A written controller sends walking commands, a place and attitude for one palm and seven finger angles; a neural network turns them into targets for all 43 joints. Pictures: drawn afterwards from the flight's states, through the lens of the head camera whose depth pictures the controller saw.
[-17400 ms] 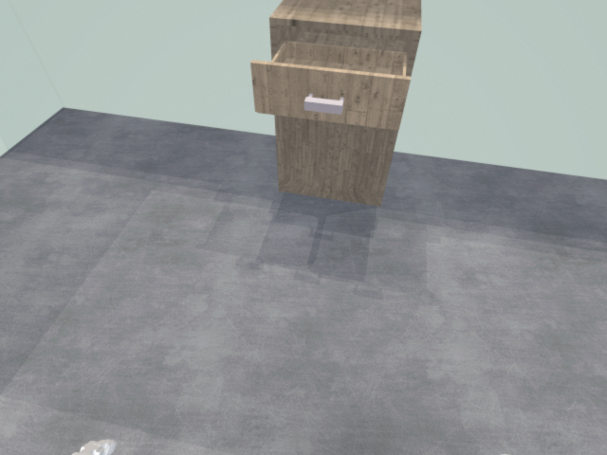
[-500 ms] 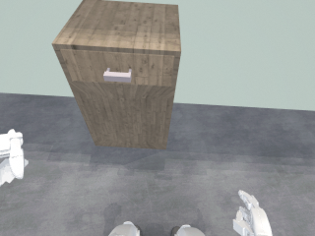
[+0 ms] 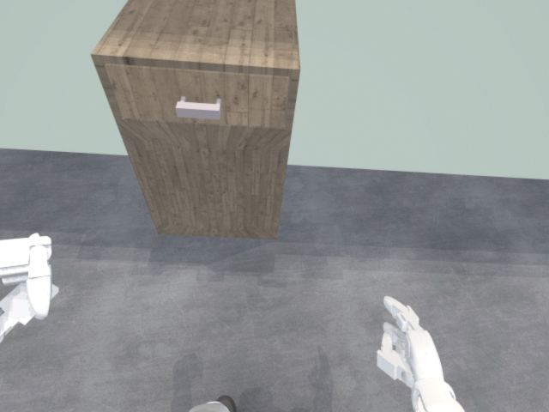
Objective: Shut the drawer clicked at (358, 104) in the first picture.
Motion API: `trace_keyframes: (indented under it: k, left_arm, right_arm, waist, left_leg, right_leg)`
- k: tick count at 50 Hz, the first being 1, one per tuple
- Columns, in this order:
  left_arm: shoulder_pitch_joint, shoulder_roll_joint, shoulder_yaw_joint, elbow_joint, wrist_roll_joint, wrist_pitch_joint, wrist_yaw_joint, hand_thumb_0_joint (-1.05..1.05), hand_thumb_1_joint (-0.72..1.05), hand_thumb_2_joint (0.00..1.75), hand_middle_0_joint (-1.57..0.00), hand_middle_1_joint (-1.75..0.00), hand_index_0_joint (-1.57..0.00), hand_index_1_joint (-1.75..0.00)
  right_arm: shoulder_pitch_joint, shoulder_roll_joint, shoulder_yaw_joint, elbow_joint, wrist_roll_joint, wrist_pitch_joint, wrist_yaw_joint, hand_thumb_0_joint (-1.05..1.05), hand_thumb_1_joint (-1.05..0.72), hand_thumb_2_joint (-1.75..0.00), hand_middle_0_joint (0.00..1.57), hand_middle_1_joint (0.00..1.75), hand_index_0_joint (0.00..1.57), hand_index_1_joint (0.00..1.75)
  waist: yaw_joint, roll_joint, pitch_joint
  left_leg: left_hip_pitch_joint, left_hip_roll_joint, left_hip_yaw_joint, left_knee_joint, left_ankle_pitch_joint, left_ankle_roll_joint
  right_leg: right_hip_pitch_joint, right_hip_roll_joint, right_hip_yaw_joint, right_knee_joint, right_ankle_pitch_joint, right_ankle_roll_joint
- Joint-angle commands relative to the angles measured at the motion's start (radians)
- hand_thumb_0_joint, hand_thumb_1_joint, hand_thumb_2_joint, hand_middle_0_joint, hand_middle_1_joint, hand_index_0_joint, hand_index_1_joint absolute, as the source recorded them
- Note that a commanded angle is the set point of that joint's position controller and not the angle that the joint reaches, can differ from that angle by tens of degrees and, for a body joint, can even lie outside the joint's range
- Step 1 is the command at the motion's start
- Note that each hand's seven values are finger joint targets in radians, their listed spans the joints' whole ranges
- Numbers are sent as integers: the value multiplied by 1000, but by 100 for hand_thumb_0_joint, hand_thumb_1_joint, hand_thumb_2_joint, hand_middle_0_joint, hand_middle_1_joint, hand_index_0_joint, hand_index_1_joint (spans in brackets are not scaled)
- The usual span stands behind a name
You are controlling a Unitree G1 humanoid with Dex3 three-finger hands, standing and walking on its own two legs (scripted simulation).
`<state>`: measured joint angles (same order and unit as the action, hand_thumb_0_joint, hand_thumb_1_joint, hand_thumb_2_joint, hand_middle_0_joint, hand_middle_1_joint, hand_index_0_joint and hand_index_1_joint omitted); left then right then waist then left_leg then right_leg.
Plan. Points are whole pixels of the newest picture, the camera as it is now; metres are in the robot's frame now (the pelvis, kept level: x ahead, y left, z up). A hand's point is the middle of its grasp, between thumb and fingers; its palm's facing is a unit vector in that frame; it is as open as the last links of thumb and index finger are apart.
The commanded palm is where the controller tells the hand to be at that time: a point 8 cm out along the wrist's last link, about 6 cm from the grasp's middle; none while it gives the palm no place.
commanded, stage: stop stepping back and stand still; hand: left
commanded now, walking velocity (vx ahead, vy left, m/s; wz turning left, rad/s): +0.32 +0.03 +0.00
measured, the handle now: (199, 105) +0.82 +0.25 -0.07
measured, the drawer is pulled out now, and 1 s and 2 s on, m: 0.00 0.00 0.00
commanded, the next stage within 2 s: let the arm hang, fingers relaxed in 0.64 s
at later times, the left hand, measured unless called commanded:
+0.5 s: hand (35, 376) +0.12 +0.21 +0.17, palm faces +0.33 -0.82 -0.47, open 3.2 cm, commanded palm +0.07 +0.26 +0.18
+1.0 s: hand out of the picture +0.03 +0.18 -0.16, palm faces +0.10 -0.97 -0.23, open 3.0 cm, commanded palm none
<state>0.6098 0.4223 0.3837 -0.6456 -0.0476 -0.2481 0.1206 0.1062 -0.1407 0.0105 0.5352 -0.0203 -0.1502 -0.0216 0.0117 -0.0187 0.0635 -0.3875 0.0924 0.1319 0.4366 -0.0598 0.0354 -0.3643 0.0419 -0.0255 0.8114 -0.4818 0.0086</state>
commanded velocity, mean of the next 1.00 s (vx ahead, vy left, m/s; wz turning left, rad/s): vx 0.09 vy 0.01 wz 0.00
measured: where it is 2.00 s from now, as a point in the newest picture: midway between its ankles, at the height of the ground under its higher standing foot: outside the picture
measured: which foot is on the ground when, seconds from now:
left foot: down 0.00-0.06, up 0.08-0.22, down 0.24-1.00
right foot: up 0.00-0.04, down 0.06-1.00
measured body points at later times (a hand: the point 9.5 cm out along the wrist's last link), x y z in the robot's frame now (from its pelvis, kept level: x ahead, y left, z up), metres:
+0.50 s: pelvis -0.07 -0.01 +0.00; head -0.08 -0.01 +0.45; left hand +0.10 +0.25 +0.20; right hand +0.04 -0.26 -0.10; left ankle -0.04 +0.11 -0.71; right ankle -0.05 -0.11 -0.74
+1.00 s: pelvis -0.05 -0.01 -0.01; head -0.05 +0.00 +0.44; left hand +0.02 +0.23 -0.15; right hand +0.06 -0.25 -0.13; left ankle -0.05 +0.12 -0.74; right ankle -0.05 -0.10 -0.74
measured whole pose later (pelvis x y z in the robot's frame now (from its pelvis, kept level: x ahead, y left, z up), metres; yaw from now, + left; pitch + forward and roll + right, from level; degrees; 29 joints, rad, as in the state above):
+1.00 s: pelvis -0.05 -0.01 -0.01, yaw +3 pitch -2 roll +0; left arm 0.28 0.17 0.05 0.77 0.04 0.05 0.05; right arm 0.20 -0.19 -0.01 0.86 -0.03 0.01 -0.01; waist -0.01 -0.04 0.04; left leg -0.27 0.02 0.02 0.60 -0.31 -0.02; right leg -0.25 -0.01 -0.08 0.62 -0.34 -0.04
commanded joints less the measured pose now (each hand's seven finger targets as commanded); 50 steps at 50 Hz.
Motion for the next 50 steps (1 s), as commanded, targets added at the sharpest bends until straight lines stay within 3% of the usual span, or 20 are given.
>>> trace_keyframes:
  k: [1,3,4,6,10,13,15,19,21,22,27,31,34,36,37,38,43,46,48,50]
  left_arm:
    - [80,136,136,-187,-9,-8,35,0,90,90,-140,-160,-140,-160]
    - [29,203,173,-215,-18,-12,41,0,90,90,-140,-160,-140,-160]
    - [-31,210,173,-216,-13,-12,51,0,90,90,-140,-160,-140,-160]
    - [-1,123,118,-78,-9,5,53,0,90,90,-140,-160,-140,-160]
    - [-64,96,57,-73,19,-11,59,0,90,90,-140,-160,-140,-160]
    - [-64,116,79,-154,31,-42,57,0,90,90,-140,-160,-140,-160]
    - [-63,157,124,-177,45,-45,52,0,90,90,-140,-160,-140,-160]
    - [47,124,106,-104,43,-38,50,0,90,90,-140,-160,-140,-160]
    - [13,147,123,-102,25,-39,47,0,90,90,-140,-160,-140,-160]
    - [-28,148,129,-108,22,-42,49,0,90,90,-140,-160,-140,-160]
    - [-37,107,90,-73,24,-44,52,0,90,90,-140,-160,-140,-160]
    - [-59,115,105,-103,23,-49,53,0,90,90,-140,-160,-140,-160]
    - [-67,104,92,-93,43,-28,45,0,90,90,-140,-160,-140,-160]
    - [-64,110,94,-99,38,-33,43,0,90,90,-140,-160,-140,-160]
    - [-124,-55,-266,749,113,153,-100,0,90,90,-140,-160,-140,-160]
    - [-129,-89,-262,785,93,216,-113,0,90,90,-136,-156,-136,-156]
    - [-241,-92,-283,1039,86,237,-99,0,90,90,-116,-134,-116,-134]
    - [-284,-94,-306,1218,76,245,-94,0,90,90,-104,-121,-104,-121]
    - [-318,-93,-318,1332,67,247,-95,0,90,90,-96,-112,-96,-112]
    - [-324,-95,-328,1433,62,248,-100,0,90,90,-88,-104,-88,-104]
  right_arm:
    - [-16,-175,-61,-156,14,10,-30,0,-90,-90,20,30,20,30]
    - [-8,-163,-57,-130,11,28,-40,0,-90,-90,20,30,20,30]
    - [19,-156,-47,-96,8,26,-40,0,-90,-90,20,30,20,30]
    - [49,-160,-54,-65,20,28,-55,0,-90,-90,20,30,20,30]
    - [11,-180,-46,-53,25,-17,-82,0,-90,-90,20,30,20,30]
    - [43,-227,-55,-69,22,-50,-81,0,-90,-90,20,30,20,30]
    - [28,-190,-48,-56,15,-54,-75,0,-90,-90,20,30,20,30]
    - [41,-193,-57,-60,13,-38,-56,0,-90,-90,20,30,20,30]
    - [47,-184,-70,-60,11,-17,-50,0,-90,-90,20,30,20,30]
    - [62,-185,-75,-44,13,-20,-47,0,-90,-90,20,30,20,30]
    - [55,-163,-43,-27,12,-19,-65,0,-90,-90,20,30,20,30]
    - [39,-189,-44,-42,16,-33,-72,0,-90,-90,20,30,20,30]
    - [28,-172,-38,-50,16,-31,-65,0,-90,-90,20,30,20,30]
    - [25,-167,-41,-50,14,-33,-60,0,-90,-90,20,30,20,30]
    - [21,-272,-94,187,15,-28,27,0,-90,-90,20,30,20,30]
    - [125,-175,-84,173,20,37,30,0,-90,-90,20,30,20,30]
    - [119,-159,-68,153,-6,125,26,0,-90,-90,20,30,20,30]
    - [132,-176,-62,224,-15,136,18,0,-90,-90,20,30,20,30]
    - [125,-164,-48,277,-8,139,9,0,-90,-90,20,30,20,30]
    - [111,-158,-38,317,-3,144,-1,0,-90,-90,20,30,20,30]
  waist:
    - [-12,153,-112]
    - [-15,-165,-99]
    - [-15,-180,-126]
    - [-43,-132,-99]
    - [-40,-46,-36]
    - [-19,193,-92]
    - [-23,348,-65]
    - [-12,82,-34]
    - [-23,-188,-46]
    - [-23,-174,-51]
    - [-40,-55,-52]
    - [-26,228,-66]
    - [-18,174,-12]
    - [-20,21,-24]
    - [-44,-96,-87]
    - [-52,-167,-147]
    - [-13,-266,-97]
    - [-13,-52,-115]
    - [-17,161,-103]
    - [-5,179,-66]
  left_leg:
    - [-104,51,-58,-113,-561,-26]
    - [9,-74,-67,429,-331,-53]
    - [-46,-68,-112,527,-292,-52]
    - [32,-49,-130,480,-283,-44]
    - [163,-41,-101,12,-306,2]
    - [151,130,-374,-165,-310,89]
    - [-31,175,-462,-323,-701,117]
    - [-177,35,-223,-68,-523,33]
    - [-171,-90,-91,373,-367,-21]
    - [-147,-80,-110,500,-350,-25]
    - [183,-53,-72,104,-288,1]
    - [48,193,-459,-242,-600,113]
    - [-105,135,-328,-203,-568,83]
    - [-58,16,-197,-15,-383,26]
    - [-23,-37,-135,307,-167,-18]
    - [13,-41,-138,310,-266,-37]
    - [-27,-89,-125,211,-275,-11]
    - [187,0,-167,117,173,11]
    - [196,28,-189,61,209,18]
    - [152,33,-198,3,106,18]
  right_leg:
    - [265,-29,-47,-406,-7,-36]
    - [-85,-355,423,-725,-178,-186]
    - [-53,-393,429,-707,-187,-212]
    - [-116,-319,294,-644,-214,-154]
    - [-66,-228,139,-504,-101,-85]
    - [21,-41,-5,-163,129,-8]
    - [69,-37,-12,-2,22,-5]
    - [292,-71,39,-390,35,-42]
    - [151,-326,444,-642,-210,-168]
    - [95,-369,479,-659,-201,-200]
    - [-93,-236,179,-512,-147,-122]
    - [23,-27,-3,-83,22,-1]
    - [188,-46,-4,-221,113,-10]
    - [181,-98,122,-427,146,-31]
    - [64,-269,193,-328,641,-72]
    - [93,-291,216,-344,733,-117]
    - [255,-260,133,-284,1000,-136]
    - [137,-171,74,-286,684,-49]
    - [137,-135,52,-313,476,-39]
    - [174,-118,51,-363,377,-42]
